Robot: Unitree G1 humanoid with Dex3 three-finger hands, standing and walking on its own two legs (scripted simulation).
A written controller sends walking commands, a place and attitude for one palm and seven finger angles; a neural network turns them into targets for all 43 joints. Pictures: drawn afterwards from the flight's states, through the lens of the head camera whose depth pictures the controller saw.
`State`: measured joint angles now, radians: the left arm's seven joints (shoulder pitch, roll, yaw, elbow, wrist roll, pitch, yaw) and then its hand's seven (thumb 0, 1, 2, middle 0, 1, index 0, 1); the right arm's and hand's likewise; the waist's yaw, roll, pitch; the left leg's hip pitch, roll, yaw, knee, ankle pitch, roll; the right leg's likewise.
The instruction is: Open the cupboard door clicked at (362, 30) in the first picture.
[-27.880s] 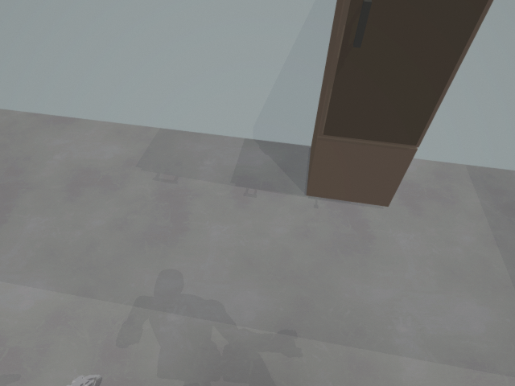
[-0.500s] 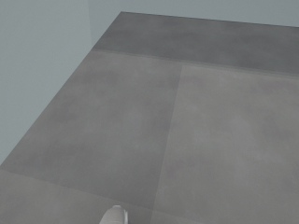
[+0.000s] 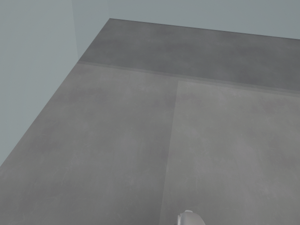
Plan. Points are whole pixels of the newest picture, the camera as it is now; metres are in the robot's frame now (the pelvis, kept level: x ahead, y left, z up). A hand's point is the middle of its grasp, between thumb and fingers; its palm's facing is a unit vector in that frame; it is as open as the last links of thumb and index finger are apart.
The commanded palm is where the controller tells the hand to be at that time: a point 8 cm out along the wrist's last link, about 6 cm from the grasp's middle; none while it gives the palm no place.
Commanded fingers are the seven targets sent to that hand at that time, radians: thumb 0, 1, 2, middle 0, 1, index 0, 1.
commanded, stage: walk to a spot facing it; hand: left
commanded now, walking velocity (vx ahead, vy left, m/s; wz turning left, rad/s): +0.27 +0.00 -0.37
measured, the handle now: out of the picture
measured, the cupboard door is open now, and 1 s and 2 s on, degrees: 49 49 49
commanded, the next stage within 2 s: turn to face it in 0.04 s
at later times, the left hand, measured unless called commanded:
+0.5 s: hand (130, 169) +0.32 +0.10 -0.16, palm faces +0.10 -0.98 -0.15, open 7.1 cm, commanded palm none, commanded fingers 0.00 0.90 0.90 -0.20 -0.30 -0.20 -0.30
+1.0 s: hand (109, 178) +0.28 +0.16 -0.16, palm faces +0.38 -0.86 -0.34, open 7.4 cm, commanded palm none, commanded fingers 0.00 0.90 0.90 -0.20 -0.30 -0.20 -0.30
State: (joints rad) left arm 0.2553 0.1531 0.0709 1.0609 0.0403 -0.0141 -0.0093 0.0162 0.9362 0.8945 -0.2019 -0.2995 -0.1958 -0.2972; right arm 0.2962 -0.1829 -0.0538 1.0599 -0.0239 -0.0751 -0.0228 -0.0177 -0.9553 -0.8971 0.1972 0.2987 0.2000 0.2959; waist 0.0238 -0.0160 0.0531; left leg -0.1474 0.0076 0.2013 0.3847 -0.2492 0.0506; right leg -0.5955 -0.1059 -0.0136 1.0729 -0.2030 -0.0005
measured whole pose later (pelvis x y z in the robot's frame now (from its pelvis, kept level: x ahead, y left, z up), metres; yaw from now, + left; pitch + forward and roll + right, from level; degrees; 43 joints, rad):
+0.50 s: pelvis +0.20 -0.07 +0.00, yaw +7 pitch +1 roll +0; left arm 0.09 0.12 0.05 0.96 0.01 -0.05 0.02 -0.05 0.96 0.89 -0.21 -0.30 -0.20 -0.30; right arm 0.27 -0.13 -0.04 1.04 -0.02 0.04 0.00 0.01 -0.92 -0.90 0.19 0.30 0.20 0.30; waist -0.07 -0.01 0.07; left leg -0.53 0.10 0.10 0.97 -0.35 -0.05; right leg -0.22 -0.06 -0.28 0.48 -0.27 -0.05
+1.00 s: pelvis +0.27 -0.09 -0.02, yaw +23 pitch +3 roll +1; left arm 0.16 0.25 0.07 0.88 0.02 0.02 0.01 0.01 0.91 0.89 -0.20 -0.30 -0.20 -0.30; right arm 0.18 -0.24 -0.07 0.90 -0.02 0.06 0.02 0.00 -0.90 -0.90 0.20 0.30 0.20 0.30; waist -0.01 0.04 0.06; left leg -0.40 0.00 -0.05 0.60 -0.25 -0.03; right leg -0.32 -0.05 -0.03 0.60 -0.34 0.06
